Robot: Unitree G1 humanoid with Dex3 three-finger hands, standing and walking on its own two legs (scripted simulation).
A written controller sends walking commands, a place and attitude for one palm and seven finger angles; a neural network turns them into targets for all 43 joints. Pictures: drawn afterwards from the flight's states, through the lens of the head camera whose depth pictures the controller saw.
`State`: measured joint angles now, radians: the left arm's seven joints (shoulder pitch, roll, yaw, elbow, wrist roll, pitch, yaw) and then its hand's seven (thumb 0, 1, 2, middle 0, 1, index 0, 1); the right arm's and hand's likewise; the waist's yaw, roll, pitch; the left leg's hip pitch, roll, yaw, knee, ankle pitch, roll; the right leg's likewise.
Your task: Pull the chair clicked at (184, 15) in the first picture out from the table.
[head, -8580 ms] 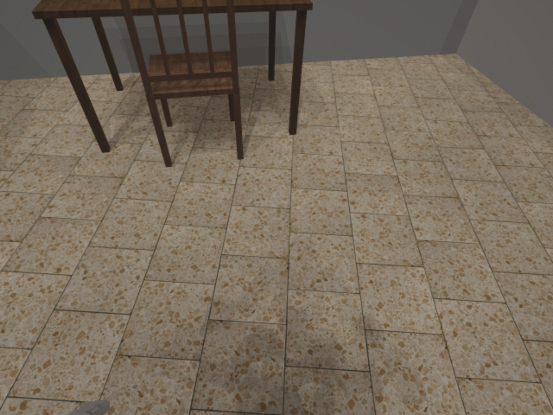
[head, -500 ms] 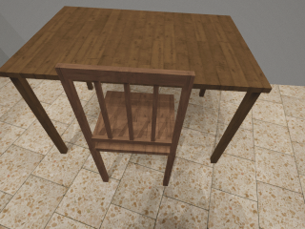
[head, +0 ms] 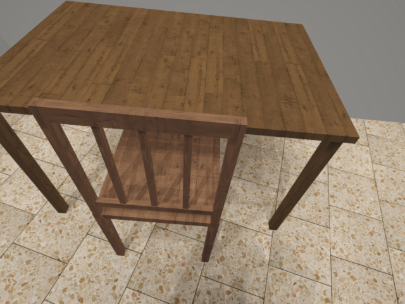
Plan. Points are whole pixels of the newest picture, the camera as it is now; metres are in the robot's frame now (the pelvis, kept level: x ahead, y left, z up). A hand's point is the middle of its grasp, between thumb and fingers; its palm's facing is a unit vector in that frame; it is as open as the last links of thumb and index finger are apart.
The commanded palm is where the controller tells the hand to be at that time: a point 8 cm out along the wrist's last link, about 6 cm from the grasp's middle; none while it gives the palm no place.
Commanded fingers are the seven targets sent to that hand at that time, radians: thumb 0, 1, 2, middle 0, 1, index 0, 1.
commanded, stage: come to a stop and stand still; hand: left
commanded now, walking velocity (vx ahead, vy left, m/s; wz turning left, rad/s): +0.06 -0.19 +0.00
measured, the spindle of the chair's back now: (149, 173) +0.44 +0.16 -0.07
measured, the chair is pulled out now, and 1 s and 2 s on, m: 0.00 0.00 0.00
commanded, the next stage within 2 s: look again from close up in 1.76 s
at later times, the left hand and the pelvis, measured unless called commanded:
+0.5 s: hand out of the picture +0.08 +0.14 -0.17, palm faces +0.09 -0.97 -0.23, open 7.3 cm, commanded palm none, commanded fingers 0.00 0.90 0.90 -0.20 -0.30 -0.20 -0.30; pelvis +0.01 -0.05 -0.01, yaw +3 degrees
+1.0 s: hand out of the picture -0.06 +0.13 -0.17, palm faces +0.02 -0.98 -0.22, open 7.3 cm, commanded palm none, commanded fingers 0.00 0.90 0.90 -0.20 -0.30 -0.20 -0.30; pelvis -0.03 -0.04 +0.00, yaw +1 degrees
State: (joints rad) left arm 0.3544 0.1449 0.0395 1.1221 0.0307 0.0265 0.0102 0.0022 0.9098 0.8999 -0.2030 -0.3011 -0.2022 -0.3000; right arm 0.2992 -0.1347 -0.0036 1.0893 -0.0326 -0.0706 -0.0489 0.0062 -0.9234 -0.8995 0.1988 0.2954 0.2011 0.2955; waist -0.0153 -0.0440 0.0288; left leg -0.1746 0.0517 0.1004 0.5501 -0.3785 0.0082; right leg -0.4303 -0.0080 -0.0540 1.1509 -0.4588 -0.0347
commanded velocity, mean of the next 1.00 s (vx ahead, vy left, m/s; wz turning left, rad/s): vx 0.00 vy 0.03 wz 0.00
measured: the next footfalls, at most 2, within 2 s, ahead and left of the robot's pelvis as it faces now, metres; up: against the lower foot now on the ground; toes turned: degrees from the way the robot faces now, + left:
right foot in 0.18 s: +0.15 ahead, -0.19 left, +0.00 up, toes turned -4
left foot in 0.54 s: +0.03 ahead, +0.06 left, +0.00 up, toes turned +5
